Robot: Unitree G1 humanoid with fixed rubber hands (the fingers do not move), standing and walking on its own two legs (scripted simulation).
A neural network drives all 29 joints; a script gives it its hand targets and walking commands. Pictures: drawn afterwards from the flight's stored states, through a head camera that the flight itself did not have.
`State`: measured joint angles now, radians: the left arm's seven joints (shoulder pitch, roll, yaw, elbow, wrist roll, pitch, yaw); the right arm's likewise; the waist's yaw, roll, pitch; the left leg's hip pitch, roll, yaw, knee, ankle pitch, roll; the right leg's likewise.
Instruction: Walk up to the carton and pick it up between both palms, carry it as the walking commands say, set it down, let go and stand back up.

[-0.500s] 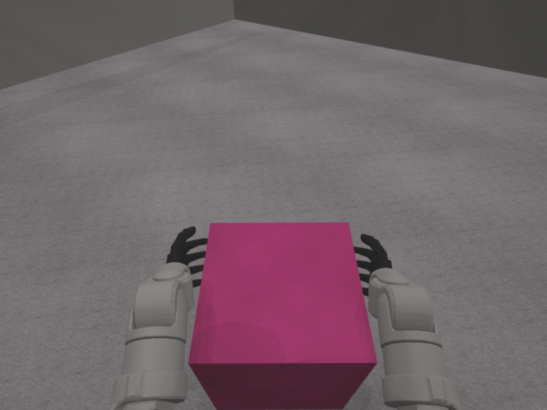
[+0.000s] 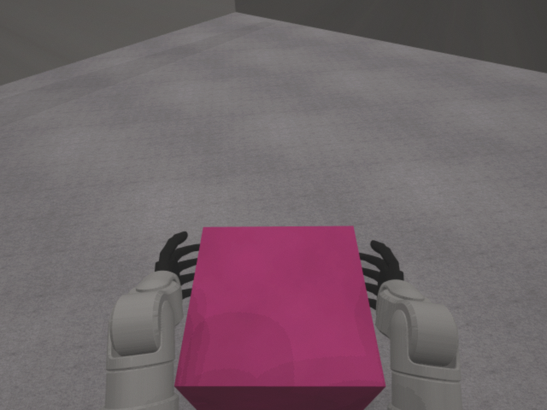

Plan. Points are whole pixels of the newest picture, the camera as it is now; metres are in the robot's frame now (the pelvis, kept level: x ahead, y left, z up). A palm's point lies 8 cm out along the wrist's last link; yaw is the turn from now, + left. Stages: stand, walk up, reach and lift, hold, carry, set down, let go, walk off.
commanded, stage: carry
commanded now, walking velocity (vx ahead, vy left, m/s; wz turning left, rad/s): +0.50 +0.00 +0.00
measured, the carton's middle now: (278, 331) +0.25 +0.01 +0.01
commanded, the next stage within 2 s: none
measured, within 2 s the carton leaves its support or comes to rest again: neither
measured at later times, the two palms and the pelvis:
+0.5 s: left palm (221, 162) +0.56 +0.13 +0.09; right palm (370, 166) +0.57 -0.17 +0.08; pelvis +0.30 -0.02 -0.01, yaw +0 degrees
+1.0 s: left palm (258, 89) +0.94 +0.09 +0.07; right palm (363, 95) +0.94 -0.21 +0.05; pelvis +0.67 -0.06 -0.02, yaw +0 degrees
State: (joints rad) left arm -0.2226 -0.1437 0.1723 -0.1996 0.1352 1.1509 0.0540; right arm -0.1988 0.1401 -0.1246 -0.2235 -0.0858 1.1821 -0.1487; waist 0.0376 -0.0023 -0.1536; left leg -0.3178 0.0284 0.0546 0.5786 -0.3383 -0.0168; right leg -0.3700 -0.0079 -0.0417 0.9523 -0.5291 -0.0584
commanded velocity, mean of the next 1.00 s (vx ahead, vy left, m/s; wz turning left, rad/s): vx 0.50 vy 0.00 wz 0.00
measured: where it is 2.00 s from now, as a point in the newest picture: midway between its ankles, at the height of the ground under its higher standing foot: (308, 195)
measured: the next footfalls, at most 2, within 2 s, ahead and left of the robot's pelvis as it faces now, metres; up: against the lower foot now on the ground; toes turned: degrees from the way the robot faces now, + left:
right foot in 0.06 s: +0.06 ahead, -0.09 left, +0.00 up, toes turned -3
left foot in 0.36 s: +0.29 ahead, +0.13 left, +0.00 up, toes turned +5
